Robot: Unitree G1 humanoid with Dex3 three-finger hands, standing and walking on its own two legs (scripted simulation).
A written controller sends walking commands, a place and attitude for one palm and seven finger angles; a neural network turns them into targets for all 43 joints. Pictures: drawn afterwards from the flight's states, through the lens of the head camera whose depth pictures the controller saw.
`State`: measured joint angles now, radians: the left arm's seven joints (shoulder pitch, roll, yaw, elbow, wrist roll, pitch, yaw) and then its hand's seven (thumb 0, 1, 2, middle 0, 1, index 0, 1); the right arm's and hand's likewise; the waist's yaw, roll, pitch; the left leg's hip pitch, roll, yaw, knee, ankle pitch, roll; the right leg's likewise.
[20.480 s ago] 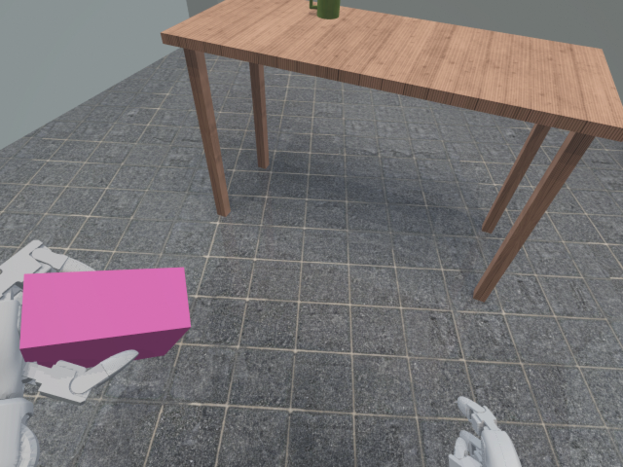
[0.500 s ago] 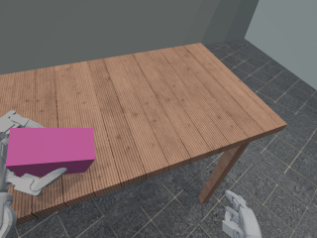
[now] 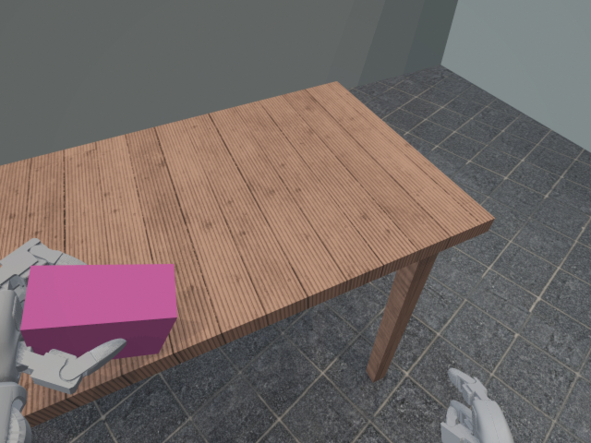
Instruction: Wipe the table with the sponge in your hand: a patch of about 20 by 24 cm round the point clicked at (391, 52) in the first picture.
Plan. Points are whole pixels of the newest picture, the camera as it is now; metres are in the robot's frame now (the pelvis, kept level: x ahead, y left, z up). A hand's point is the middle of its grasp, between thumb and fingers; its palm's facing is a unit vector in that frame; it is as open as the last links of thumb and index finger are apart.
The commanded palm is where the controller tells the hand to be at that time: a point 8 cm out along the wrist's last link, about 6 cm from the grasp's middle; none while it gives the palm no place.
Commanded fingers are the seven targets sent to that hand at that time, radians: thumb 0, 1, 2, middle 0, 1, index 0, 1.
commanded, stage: come to a stop and stand still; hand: left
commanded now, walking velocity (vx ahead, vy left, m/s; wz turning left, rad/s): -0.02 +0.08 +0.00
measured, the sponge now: (126, 314) +0.23 +0.20 +0.13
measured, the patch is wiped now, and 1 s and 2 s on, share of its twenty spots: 0.00 0.00 0.00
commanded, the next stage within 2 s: look again from close up in 1.92 s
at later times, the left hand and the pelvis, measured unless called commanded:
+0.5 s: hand out of the picture +0.22 +0.31 +0.18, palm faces +0.44 -0.82 -0.38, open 10.1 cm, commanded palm +0.14 +0.31 +0.18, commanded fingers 0.00 0.10 1.30 -1.20 -1.60 -1.20 -1.60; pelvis -0.03 +0.04 +0.00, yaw -3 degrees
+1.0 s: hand out of the picture +0.25 +0.34 +0.15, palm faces +0.31 -0.87 -0.38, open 10.1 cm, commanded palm +0.19 +0.38 +0.18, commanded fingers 0.00 0.10 1.30 -1.20 -1.60 -1.20 -1.60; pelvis +0.01 +0.10 +0.00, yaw -3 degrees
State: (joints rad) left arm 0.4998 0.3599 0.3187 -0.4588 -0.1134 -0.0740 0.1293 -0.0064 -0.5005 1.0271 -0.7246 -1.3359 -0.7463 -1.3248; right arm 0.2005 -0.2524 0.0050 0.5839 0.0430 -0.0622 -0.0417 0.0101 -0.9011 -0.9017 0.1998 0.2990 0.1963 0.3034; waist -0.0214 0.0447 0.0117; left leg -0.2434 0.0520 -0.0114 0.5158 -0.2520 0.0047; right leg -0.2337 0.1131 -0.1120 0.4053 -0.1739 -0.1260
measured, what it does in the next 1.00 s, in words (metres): shifts its weight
